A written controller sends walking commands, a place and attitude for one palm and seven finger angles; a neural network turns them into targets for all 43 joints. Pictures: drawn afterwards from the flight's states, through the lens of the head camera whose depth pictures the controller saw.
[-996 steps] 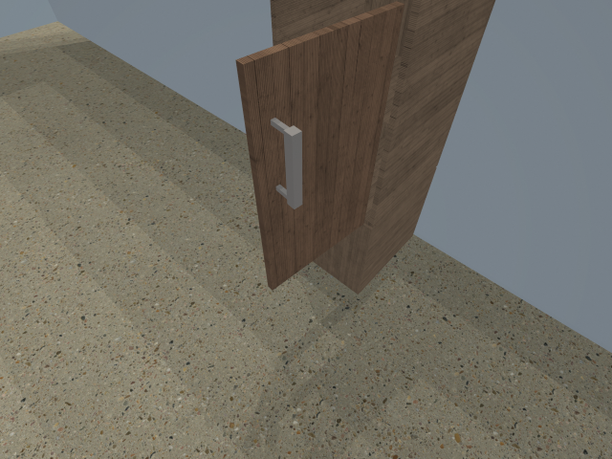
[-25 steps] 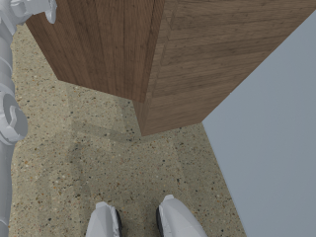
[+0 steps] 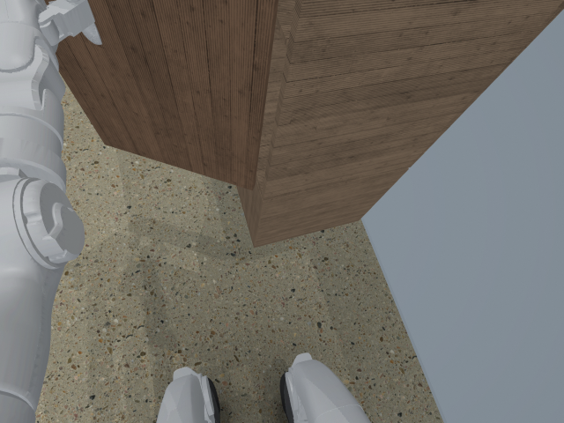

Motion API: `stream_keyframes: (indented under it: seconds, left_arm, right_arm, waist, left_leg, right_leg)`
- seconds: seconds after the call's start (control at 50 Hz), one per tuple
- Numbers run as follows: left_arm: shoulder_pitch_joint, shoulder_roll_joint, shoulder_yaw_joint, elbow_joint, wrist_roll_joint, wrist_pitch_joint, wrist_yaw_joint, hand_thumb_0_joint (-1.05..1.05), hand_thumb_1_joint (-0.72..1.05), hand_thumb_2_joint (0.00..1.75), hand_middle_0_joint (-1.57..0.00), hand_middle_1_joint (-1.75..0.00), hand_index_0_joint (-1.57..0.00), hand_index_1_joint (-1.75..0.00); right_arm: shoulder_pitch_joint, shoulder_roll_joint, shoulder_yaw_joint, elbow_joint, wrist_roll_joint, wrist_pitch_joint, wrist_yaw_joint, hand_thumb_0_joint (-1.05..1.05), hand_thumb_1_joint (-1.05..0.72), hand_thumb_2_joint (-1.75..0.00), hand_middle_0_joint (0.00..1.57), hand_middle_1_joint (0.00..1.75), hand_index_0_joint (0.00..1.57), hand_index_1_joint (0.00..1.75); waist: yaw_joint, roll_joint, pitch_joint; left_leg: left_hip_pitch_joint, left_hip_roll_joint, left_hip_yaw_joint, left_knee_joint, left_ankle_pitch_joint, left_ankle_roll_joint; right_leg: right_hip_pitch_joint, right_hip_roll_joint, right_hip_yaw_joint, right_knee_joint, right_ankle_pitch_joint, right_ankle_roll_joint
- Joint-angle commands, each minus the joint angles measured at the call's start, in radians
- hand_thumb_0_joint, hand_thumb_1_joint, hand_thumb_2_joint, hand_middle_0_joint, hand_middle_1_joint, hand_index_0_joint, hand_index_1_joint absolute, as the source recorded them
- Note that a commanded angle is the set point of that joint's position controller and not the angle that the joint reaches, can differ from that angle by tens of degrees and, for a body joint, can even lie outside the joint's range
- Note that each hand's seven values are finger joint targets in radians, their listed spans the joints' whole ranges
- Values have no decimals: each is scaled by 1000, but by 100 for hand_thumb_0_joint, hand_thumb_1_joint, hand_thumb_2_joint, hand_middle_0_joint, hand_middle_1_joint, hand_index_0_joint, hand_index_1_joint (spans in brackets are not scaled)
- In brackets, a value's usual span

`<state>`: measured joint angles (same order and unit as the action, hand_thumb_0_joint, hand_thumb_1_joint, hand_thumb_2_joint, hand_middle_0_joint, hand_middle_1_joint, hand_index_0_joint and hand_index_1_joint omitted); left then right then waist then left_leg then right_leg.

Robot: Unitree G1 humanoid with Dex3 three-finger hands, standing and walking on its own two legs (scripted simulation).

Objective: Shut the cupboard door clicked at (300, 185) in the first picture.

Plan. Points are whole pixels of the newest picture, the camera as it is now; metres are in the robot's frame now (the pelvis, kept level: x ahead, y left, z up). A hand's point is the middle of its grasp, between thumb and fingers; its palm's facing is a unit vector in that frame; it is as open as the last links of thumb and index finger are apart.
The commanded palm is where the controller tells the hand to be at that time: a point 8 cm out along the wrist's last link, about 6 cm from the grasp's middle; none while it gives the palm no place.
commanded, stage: pull the fist back off the door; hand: left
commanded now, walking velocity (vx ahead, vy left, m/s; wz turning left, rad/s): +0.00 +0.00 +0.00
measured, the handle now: out of the picture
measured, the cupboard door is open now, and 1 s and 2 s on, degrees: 57 57 57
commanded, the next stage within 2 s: draw the hand back to the body in 0.62 s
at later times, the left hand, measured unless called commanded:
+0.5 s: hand (85, 63) +0.52 +0.13 +0.14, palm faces +0.03 -1.00 -0.02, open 3.1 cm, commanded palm +0.49 +0.18 +0.14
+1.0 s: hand (47, 106) +0.45 +0.15 +0.16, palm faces +0.03 -1.00 -0.02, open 3.1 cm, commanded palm +0.41 +0.21 +0.17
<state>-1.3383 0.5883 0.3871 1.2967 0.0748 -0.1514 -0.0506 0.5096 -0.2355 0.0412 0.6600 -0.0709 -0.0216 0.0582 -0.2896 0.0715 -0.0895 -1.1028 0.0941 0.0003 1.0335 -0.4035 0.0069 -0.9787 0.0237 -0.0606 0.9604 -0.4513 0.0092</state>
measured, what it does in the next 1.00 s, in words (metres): stands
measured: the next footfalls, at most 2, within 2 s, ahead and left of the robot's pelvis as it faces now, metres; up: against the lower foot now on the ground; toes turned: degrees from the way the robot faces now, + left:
none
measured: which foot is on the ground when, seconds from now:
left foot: down 0.00-1.00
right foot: down 0.00-1.00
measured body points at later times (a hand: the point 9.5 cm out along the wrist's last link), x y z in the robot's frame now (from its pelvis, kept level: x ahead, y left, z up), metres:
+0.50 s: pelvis +0.02 -0.01 +0.03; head +0.11 -0.01 +0.47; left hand +0.51 +0.18 +0.14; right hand +0.03 -0.28 -0.09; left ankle +0.03 +0.11 -0.66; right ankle -0.01 -0.13 -0.66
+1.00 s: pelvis +0.01 -0.02 +0.04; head +0.06 -0.03 +0.49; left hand +0.45 +0.20 +0.16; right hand +0.03 -0.28 -0.09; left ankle +0.03 +0.11 -0.66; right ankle -0.01 -0.13 -0.66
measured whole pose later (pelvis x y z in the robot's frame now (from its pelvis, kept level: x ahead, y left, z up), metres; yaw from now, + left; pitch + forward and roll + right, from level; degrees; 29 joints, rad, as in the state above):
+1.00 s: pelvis +0.01 -0.02 +0.04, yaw +0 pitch +12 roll +0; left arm -0.65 0.33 0.32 0.91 -0.16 -0.29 -0.17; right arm 0.42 -0.26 0.00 0.65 0.04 0.02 -0.01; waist -0.11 0.06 -0.11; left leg -0.64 0.07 0.06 0.78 -0.34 -0.01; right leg -0.57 0.01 -0.01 0.78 -0.41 0.00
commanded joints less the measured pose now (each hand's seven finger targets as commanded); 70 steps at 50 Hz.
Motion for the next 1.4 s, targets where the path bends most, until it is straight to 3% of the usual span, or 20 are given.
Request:
stream_keyframes:
  seconds: [0.0,0.06,0.08,0.14,0.18,0.26,0.3,0.5,0.56,0.64,0.68,0.72,0.78,0.84,0.94,1.06,1.22,1.24,1.3,1.38]
  left_arm:
    - [-522,197,19,-266,-38,-97,-15,0,90,90,-130,-150,-130,-150]
    - [-417,204,49,-308,-56,-145,-7,0,90,90,-130,-150,-130,-150]
    - [-368,162,29,-306,-58,-157,-8,0,90,90,-130,-150,-130,-150]
    - [-237,88,0,-263,-74,-160,-13,0,90,90,-130,-150,-130,-150]
    - [-172,81,8,-260,-93,-163,-21,0,90,90,-130,-150,-130,-150]
    - [-171,-13,-58,-340,-126,-197,-30,0,90,90,-130,-150,-130,-150]
    - [-143,18,-23,-364,-140,-218,-29,0,90,90,-130,-150,-130,-150]
    - [-21,-22,-54,-422,-174,-259,-55,0,90,90,-130,-150,-130,-150]
    - [-29,-82,-111,-434,-183,-260,-65,0,90,90,-130,-150,-130,-150]
    - [-107,-70,-113,-360,-189,-247,-56,0,90,90,-130,-150,-130,-150]
    - [-122,-58,-102,-369,-187,-259,-55,0,90,90,-130,-150,-130,-150]
    - [-125,-32,-86,-329,-181,-259,-54,0,90,90,-130,-150,-130,-150]
    - [32,21,-18,-391,-190,-269,-70,0,90,90,-130,-150,-130,-150]
    - [180,21,-16,-480,-202,-256,-100,0,90,90,-130,-150,-130,-150]
    - [343,-21,-35,-653,-268,-189,-125,0,90,90,-130,-150,-130,-150]
    - [462,-61,-95,-898,-303,-168,-155,0,90,90,-130,-150,-130,-150]
    - [670,-97,-105,-1072,-358,-49,-195,0,90,90,-116,-135,-116,-135]
    - [705,-73,-155,-1180,-234,-62,-80,0,90,90,-113,-132,-113,-132]
    - [859,-133,-175,-1243,-198,-18,51,0,90,90,-105,-123,-105,-123]
    - [930,-98,-140,-1370,-162,1,112,0,90,90,-94,-111,-94,-111]
  right_arm:
    - [243,-213,-91,-12,9,9,-19,0,-90,-90,20,30,20,30]
    - [234,-205,-92,-20,9,8,-20,0,-90,-90,20,30,20,30]
    - [225,-198,-94,-26,12,6,-16,0,-90,-90,20,30,20,30]
    - [211,-197,-103,-32,19,16,-10,0,-90,-90,20,30,20,30]
    - [197,-197,-104,-40,29,22,-15,0,-90,-90,20,30,20,30]
    - [164,-186,-112,-41,37,25,-21,0,-90,-90,20,30,20,30]
    - [140,-191,-116,-35,40,24,-24,0,-90,-90,20,30,20,30]
    - [37,-176,-115,-41,66,21,-45,0,-90,-90,20,30,20,30]
    - [18,-173,-112,-45,74,20,-51,0,-90,-90,20,30,20,30]
    - [2,-181,-108,-23,77,12,-62,0,-90,-90,20,30,20,30]
    - [-3,-182,-104,-22,77,2,-65,0,-90,-90,20,30,20,30]
    - [-1,-182,-101,-17,76,-3,-66,0,-90,-90,20,30,20,30]
    - [-17,-184,-101,-60,77,-2,-64,0,-90,-90,20,30,20,30]
    - [-47,-170,-100,-103,87,8,-66,0,-90,-90,20,30,20,30]
    - [-103,-164,-99,-140,115,10,-84,0,-90,-90,20,30,20,30]
    - [-175,-150,-89,-143,129,-24,-112,0,-90,-90,20,30,20,30]
    - [-300,-147,-66,-179,143,-77,-129,0,-90,-90,20,30,20,30]
    - [-341,-118,-61,-195,132,-67,-142,0,-90,-90,20,30,20,30]
    - [-378,-118,-57,-185,127,-51,-161,0,-90,-90,20,30,20,30]
    - [-412,-112,-44,-190,119,-46,-162,0,-90,-90,20,30,20,30]
  waist:
    - [2,195,-601]
    - [36,180,-614]
    - [45,170,-606]
    - [53,65,-508]
    - [73,51,-486]
    - [66,39,-443]
    - [86,20,-469]
    - [126,-1,-457]
    - [111,-7,-415]
    - [83,-66,-337]
    - [97,-9,-390]
    - [94,-29,-372]
    - [167,-11,-493]
    - [212,-25,-495]
    - [224,-106,-359]
    - [229,-6,-298]
    - [274,-45,-203]
    - [284,-53,-163]
    - [278,-81,-107]
    - [294,-51,-112]
  left_leg:
    - [668,-50,-67,-107,413,18]
    - [696,-55,-52,-124,477,17]
    - [694,-61,-46,-127,496,17]
    - [643,-67,-24,-156,451,21]
    - [638,-72,-11,-175,447,21]
    - [669,-79,3,-193,427,24]
    - [681,-80,0,-198,427,21]
    - [700,-90,13,-217,403,21]
    - [715,-91,14,-225,382,24]
    - [658,-87,-1,-240,262,24]
    - [689,-89,-6,-234,277,20]
    - [658,-88,-8,-232,268,20]
    - [694,-92,3,-244,327,19]
    - [689,-94,23,-268,353,22]
    - [683,-92,44,-334,280,32]
    - [798,-92,42,-385,267,34]
    - [863,-93,12,-465,229,26]
    - [902,-100,25,-506,231,26]
    - [942,-86,28,-561,221,25]
    - [1018,-85,28,-622,277,22]
  right_leg:
    - [171,52,6,-164,369,-25]
    - [247,52,7,-167,446,-26]
    - [260,53,9,-169,476,-24]
    - [305,52,10,-197,492,-17]
    - [339,49,16,-207,517,-17]
    - [358,43,20,-225,527,-15]
    - [383,42,26,-223,535,-14]
    - [446,28,38,-222,562,-12]
    - [419,26,35,-231,534,-11]
    - [367,21,43,-254,416,-6]
    - [354,18,44,-242,402,-11]
    - [356,16,47,-239,393,-10]
    - [454,15,46,-224,453,-15]
    - [552,18,46,-233,522,-17]
    - [602,22,42,-309,492,-7]
    - [607,17,39,-361,429,-11]
    - [622,7,16,-409,359,-15]
    - [636,-14,45,-477,322,-21]
    - [676,-17,33,-524,296,-17]
    - [752,-15,27,-570,337,-20]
